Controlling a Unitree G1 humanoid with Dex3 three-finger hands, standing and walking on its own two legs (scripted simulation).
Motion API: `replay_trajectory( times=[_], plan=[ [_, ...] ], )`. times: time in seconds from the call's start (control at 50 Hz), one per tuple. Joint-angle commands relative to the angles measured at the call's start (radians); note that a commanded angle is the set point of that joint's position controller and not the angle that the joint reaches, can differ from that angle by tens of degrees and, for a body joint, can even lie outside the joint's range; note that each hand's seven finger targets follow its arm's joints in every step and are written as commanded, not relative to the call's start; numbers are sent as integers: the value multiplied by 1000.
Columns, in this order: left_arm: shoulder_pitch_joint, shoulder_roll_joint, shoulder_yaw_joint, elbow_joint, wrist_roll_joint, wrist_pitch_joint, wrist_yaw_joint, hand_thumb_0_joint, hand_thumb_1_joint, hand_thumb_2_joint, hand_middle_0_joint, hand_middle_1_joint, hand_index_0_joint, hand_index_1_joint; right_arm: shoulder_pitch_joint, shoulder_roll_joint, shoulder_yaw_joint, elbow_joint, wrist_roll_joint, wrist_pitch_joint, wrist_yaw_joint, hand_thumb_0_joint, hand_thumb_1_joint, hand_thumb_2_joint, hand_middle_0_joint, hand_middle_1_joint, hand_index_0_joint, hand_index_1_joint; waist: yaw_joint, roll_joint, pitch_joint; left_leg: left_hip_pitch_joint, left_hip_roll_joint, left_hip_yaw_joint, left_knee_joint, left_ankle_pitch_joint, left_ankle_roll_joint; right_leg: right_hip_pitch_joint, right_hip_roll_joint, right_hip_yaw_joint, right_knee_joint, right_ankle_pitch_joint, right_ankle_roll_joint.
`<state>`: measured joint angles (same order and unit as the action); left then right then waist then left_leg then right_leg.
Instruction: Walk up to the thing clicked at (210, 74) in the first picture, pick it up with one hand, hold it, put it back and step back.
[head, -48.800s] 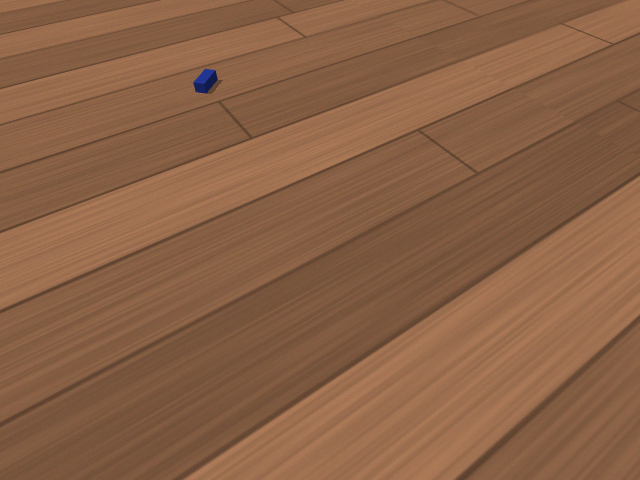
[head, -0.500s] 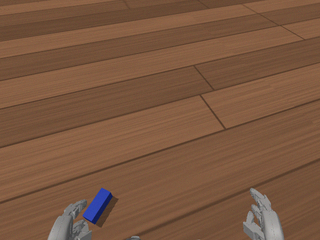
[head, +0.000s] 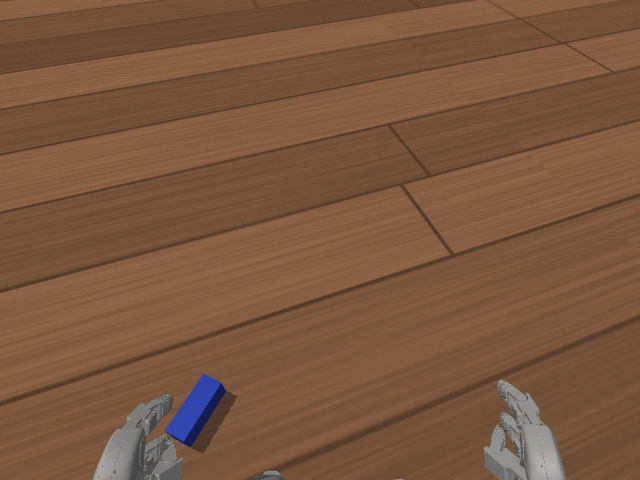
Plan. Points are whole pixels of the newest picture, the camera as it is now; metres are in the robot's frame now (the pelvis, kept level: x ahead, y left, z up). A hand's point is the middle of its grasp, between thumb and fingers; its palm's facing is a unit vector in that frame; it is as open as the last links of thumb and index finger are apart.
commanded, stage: home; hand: left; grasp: from above
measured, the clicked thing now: (197, 409) +0.42 +0.36 -0.68
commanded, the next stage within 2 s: stand in 0.50 s
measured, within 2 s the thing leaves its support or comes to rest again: neither
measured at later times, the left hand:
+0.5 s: hand (180, 463) +0.17 +0.18 -0.04, palm faces +0.05 -0.98 -0.21, open 7.4 cm
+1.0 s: hand out of the picture +0.07 +0.24 -0.11, palm faces +0.04 -0.94 -0.33, open 7.4 cm
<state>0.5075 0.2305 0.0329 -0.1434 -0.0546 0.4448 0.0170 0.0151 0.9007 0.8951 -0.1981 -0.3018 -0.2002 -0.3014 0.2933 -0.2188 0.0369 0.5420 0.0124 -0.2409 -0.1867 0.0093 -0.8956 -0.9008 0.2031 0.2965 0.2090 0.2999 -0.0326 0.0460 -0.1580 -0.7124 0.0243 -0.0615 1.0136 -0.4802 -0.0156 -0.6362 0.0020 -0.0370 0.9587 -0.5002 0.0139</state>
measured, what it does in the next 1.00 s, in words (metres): stands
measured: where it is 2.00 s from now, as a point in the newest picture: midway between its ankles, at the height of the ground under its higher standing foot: outside the picture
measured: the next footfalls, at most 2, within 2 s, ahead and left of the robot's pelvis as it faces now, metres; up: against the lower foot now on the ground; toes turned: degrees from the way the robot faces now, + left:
none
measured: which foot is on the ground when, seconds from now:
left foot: down 0.00-1.00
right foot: down 0.00-1.00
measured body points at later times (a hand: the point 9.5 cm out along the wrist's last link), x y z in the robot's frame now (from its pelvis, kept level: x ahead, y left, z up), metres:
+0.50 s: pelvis +0.00 +0.00 +0.00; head +0.02 +0.00 +0.45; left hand +0.16 +0.23 -0.02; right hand +0.17 -0.24 -0.07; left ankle +0.01 +0.12 -0.68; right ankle -0.01 -0.13 -0.68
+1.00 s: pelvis -0.01 +0.00 +0.04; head +0.00 +0.01 +0.49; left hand +0.07 +0.29 -0.08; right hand +0.09 -0.28 -0.08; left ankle +0.01 +0.12 -0.68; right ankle -0.01 -0.13 -0.68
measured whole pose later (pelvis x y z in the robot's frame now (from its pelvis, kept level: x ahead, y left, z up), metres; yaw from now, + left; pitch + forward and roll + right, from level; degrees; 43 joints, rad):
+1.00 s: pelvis -0.01 +0.00 +0.04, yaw +1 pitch -1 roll +0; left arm 0.24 0.29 0.05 0.83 0.05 0.02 0.03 0.01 0.90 0.90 -0.20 -0.30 -0.20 -0.30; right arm 0.20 -0.30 -0.05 0.94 -0.05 -0.01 -0.01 0.01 -0.90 -0.90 0.20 0.30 0.21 0.30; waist 0.02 0.00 0.04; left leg -0.33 -0.01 -0.03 0.67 -0.32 0.00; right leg -0.28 -0.04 -0.02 0.67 -0.37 0.02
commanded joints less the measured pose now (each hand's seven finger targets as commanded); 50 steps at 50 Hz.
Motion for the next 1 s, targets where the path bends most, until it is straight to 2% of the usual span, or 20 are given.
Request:
replay_trajectory(
  times=[0.0, 0.1, 0.12, 0.24, 0.34, 0.38, 0.44, 0.48, 0.5, 0.54, 0.56, 0.58, 0.6, 0.62, 0.64, 0.68, 0.74, 0.84, 0.9, 0.98],
  plan=[
    [-20, 117, 69, -191, 6, -45, 14, 0, 900, 900, -200, -300, -200, -300, -55, -124, -61, -157, -5, -48, -14, 0, -900, -900, 200, 300, 200, 300, -5, -2, -101, 143, -19, 18, -152, 241, 28, 25, 27, -23, -159, 239, -12],
    [-5, 95, 50, -179, 6, -43, 13, 0, 900, 900, -200, -300, -200, -300, -59, -116, -57, -162, -5, -44, -12, 0, -900, -900, 200, 299, 200, 299, -5, -7, -76, 132, -20, 18, -149, 240, 28, 18, 26, -24, -161, 240, -11],
    [-14, 119, 73, -211, 2, -44, 16, 0, 900, 900, -200, -299, -200, -299, -63, -130, -65, -179, -5, -43, -12, 0, -900, -900, 200, 300, 200, 300, -2, -6, -103, 147, -20, 24, -142, 263, 30, 35, 23, -21, -162, 265, -10],
    [13, 82, 46, -162, 3, -35, 11, 0, 900, 900, -200, -299, -200, -299, -59, -122, -61, -173, -5, -35, -6, 0, -900, -900, 200, 300, 200, 300, -12, -3, -94, 140, -19, 18, -143, 268, 27, 20, 27, -24, -155, 267, -10],
    [-29, 126, 71, -224, 9, -53, 19, 0, 900, 900, -200, -299, -200, -299, -48, -126, -66, -173, -4, -31, -7, 0, -900, -900, 200, 300, 200, 300, -9, 17, -100, 157, -16, 17, -143, 291, 25, 29, 26, -24, -143, 285, -13],
    [1, 76, 41, -157, 5, -44, 15, 0, 900, 900, -200, -299, -200, -299, -54, -118, -60, -170, -5, -33, -6, 0, -900, -900, 200, 300, 200, 300, -13, -19, -72, 136, -17, 13, -146, 263, 28, 22, 27, -27, -150, 264, -11],
    [-21, 118, 69, -215, 5, -47, 16, 0, 900, 900, -200, -300, -200, -299, -57, -126, -66, -175, -3, -28, -5, 0, -900, -900, 200, 300, 200, 300, -1, 17, -118, 154, -15, 12, -149, 283, 24, 35, 27, -26, -144, 272, -16],
    [-11, 102, 54, -191, 7, -46, 16, 0, 900, 900, -200, -299, -200, -299, -56, -127, -65, -171, -5, -27, -4, 0, -900, -900, 200, 300, 200, 300, -9, 8, -81, 146, -14, 12, -153, 262, 24, 23, 28, -30, -146, 255, -14],
    [-8, 117, 68, -212, 6, -48, 19, 0, 900, 900, -200, -299, -200, -299, -59, -129, -68, -184, -5, -28, -5, 0, -900, -900, 200, 300, 200, 300, -2, 10, -110, 148, -17, 16, -145, 281, 25, 36, 26, -27, -146, 274, -15],
    [16, 69, 37, -142, 4, -38, 11, 0, 900, 900, -200, -299, -200, -299, -64, -118, -58, -179, -5, -29, -3, 0, -900, -900, 200, 300, 200, 300, -12, -10, -64, 125, -17, 13, -152, 230, 26, 12, 29, -30, -156, 229, -13],
    [-13, 91, 54, -185, -1, -42, 12, 0, 900, 900, -200, -299, -200, -299, -62, -123, -62, -183, -5, -30, -3, 0, -900, -900, 200, 300, 200, 300, -12, -10, -86, 126, -19, 14, -148, 226, 29, 20, 26, -28, -159, 229, -11],
    [-305, 187, 60, 165, 125, -253, 51, 0, 900, 900, -200, -300, -200, -300, -137, -236, -101, 75, -125, 67, 57, 0, -901, -899, 200, 299, 200, 299, 71, -66, 150, 136, 10, -26, -244, 380, 71, 228, -57, 43, -220, 198, -41],
    [-220, 215, 83, 342, 130, -324, 46, 0, 900, 900, -200, -300, -200, -301, -145, -244, -118, 89, -124, 104, 87, 0, -900, -900, 200, 300, 200, 300, 62, -144, 66, 200, -6, 21, -221, 373, 80, 245, -80, 122, -268, 208, -78],
    [-222, 232, 80, 390, 135, -358, 40, 0, 900, 900, -200, -300, -200, -301, -136, -234, -115, 90, -123, 121, 105, 0, -900, -900, 200, 300, 200, 300, 44, -162, 51, 223, -7, 24, -228, 348, 83, 242, -99, 165, -280, 226, -93],
    [-234, 219, 70, 413, 127, -377, 32, 0, 900, 900, -200, -300, -200, -301, -114, -234, -112, 83, -126, 134, 116, 0, -900, -900, 200, 300, 200, 300, 26, -105, 67, 241, -7, 6, -252, 344, 79, 210, -76, 155, -275, 250, -88],
    [-267, 220, 57, 490, 121, -406, 23, 0, 900, 900, -200, -300, -200, -301, -108, -207, -105, 125, -81, 143, 151, 0, -900, -900, 200, 300, 200, 300, 45, -50, 28, 303, -5, -6, -300, 329, 82, 297, -87, 118, -258, 288, -64],
    [-281, 203, 64, 609, 105, -418, 23, 0, 900, 900, -200, -300, -200, -301, -146, -216, -121, 170, -59, 157, 172, 0, -900, -900, 200, 300, 200, 300, 67, -83, 30, 364, -1, -12, -316, 348, 72, 292, -92, 116, -311, 279, -54],
    [-322, 207, 62, 771, 104, -447, 24, 0, 900, 900, -200, -300, -200, -301, -155, -224, -127, 244, -65, 184, 174, 0, -900, -900, 200, 300, 200, 300, 58, -49, 88, 404, 17, -41, -410, 282, 79, 310, -88, 106, -386, 225, -42],
    [-308, 209, 60, 855, 100, -458, 25, 0, 900, 900, -200, -300, -200, -301, -165, -232, -128, 284, -62, 192, 171, 0, -900, -900, 200, 300, 200, 300, 66, -27, 107, 418, 38, -77, -465, 304, 84, 357, -82, 86, -409, 269, -37],
    [-309, 219, 54, 952, 95, -466, 26, 0, 900, 900, -200, -300, -200, -301, -154, -242, -125, 341, -55, 203, 163, 0, -900, -900, 200, 300, 200, 300, 54, -35, 144, 458, 42, -77, -518, 313, 72, 398, -95, 97, -487, 288, -42]
  ],
)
